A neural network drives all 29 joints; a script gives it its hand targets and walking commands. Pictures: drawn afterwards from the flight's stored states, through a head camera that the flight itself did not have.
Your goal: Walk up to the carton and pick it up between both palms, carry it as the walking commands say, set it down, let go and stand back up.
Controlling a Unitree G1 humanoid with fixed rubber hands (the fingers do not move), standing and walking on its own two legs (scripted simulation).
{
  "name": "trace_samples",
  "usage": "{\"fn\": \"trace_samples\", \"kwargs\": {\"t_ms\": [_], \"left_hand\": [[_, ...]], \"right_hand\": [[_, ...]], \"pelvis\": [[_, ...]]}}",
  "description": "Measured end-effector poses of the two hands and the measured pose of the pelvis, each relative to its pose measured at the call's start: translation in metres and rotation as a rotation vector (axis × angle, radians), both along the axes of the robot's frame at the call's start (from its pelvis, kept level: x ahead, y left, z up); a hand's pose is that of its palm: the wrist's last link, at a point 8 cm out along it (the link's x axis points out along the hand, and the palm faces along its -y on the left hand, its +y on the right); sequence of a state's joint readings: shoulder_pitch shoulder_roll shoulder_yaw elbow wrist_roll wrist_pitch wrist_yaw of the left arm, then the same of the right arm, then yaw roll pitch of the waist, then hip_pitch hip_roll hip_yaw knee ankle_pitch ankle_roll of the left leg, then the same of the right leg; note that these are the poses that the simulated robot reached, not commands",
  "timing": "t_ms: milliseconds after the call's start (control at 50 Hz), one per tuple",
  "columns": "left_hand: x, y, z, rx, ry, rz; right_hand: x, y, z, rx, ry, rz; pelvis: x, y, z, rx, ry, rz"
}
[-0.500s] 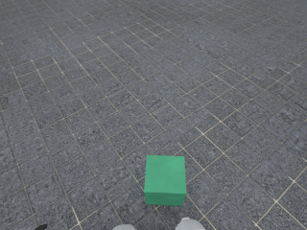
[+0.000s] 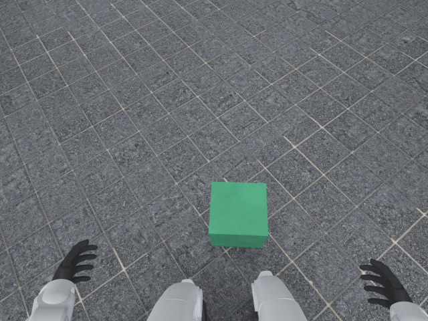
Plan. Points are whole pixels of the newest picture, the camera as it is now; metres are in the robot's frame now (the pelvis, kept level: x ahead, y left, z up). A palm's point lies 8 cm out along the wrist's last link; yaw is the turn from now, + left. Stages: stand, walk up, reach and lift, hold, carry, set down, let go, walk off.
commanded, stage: reach and lift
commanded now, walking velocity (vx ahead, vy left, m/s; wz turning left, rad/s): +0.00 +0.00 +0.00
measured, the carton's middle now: (237, 216) +0.45 -0.04 -0.61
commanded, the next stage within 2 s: none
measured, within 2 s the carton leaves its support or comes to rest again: neither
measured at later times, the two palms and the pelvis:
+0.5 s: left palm (113, 231) +0.28 +0.25 -0.12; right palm (370, 254) +0.24 -0.30 -0.14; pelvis +0.00 -0.02 -0.02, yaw +2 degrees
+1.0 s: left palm (148, 186) +0.41 +0.20 -0.17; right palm (328, 197) +0.39 -0.26 -0.20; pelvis -0.03 -0.02 -0.05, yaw +4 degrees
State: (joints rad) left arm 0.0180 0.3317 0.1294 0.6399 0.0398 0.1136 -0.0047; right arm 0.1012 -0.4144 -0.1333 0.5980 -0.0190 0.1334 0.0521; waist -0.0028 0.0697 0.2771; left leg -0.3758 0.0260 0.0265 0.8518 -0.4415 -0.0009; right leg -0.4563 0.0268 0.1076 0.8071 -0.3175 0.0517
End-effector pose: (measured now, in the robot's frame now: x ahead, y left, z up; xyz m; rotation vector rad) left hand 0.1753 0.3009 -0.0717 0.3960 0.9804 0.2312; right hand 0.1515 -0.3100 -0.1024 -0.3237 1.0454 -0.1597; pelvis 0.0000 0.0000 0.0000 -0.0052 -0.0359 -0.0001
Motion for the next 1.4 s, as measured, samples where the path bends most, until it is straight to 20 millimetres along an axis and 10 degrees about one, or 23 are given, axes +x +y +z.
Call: {"fn": "trace_samples", "kwargs": {"t_ms": [540, 800, 1180, 1400], "left_hand": [[0.108, -0.056, -0.051, -0.132, -0.119, -0.041], [0.177, -0.084, -0.080, -0.189, -0.184, -0.059], [0.271, -0.120, -0.109, -0.293, -0.301, -0.066], [0.280, -0.127, -0.128, -0.331, -0.320, -0.041]], "right_hand": [[0.099, 0.013, -0.040, 0.037, -0.111, 0.035], [0.186, 0.038, -0.073, 0.120, -0.234, 0.017], [0.288, 0.059, -0.094, 0.191, -0.391, -0.011], [0.292, 0.060, -0.120, 0.221, -0.369, -0.042]], "pelvis": [[-0.001, -0.018, -0.021, 0.038, 0.425, 0.026], [-0.035, -0.023, -0.044, 0.042, 0.562, 0.039], [-0.024, -0.021, -0.056, 0.038, 0.744, 0.045], [-0.023, -0.020, -0.066, 0.035, 0.844, 0.051]]}}
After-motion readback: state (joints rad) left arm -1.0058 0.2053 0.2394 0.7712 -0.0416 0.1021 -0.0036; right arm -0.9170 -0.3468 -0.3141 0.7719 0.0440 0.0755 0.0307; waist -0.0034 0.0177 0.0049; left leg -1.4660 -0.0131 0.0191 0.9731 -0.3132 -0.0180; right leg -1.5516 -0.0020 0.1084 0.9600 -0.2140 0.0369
